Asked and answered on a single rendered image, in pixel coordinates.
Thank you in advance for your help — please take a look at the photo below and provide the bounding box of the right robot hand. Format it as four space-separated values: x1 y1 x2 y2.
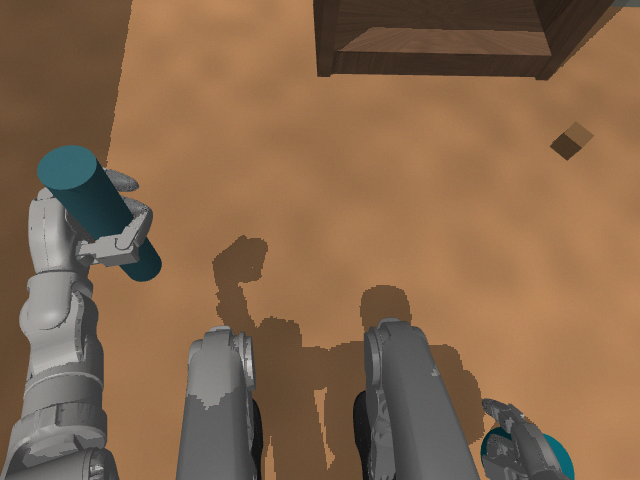
482 398 563 480

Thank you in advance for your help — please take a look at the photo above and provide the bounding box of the left robot hand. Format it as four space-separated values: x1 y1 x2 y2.
28 167 153 277

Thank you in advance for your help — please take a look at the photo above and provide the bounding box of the right robot foot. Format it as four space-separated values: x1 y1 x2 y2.
353 390 396 480

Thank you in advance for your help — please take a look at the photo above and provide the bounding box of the bookshelf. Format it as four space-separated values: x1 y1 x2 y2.
313 0 615 80

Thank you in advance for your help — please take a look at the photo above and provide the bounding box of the left robot arm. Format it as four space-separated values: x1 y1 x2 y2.
0 270 120 480

